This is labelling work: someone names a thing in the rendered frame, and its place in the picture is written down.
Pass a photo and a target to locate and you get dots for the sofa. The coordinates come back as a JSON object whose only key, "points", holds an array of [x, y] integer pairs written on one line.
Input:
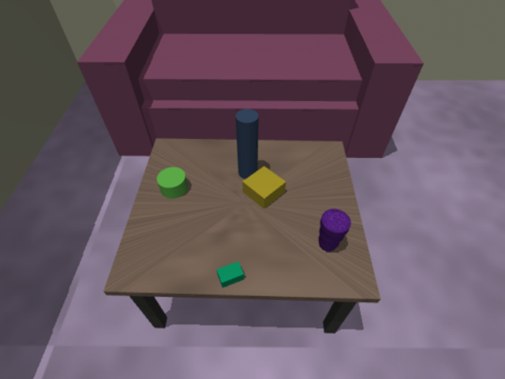
{"points": [[313, 70]]}

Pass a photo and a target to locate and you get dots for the coffee table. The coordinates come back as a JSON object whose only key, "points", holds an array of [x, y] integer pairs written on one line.
{"points": [[172, 247]]}

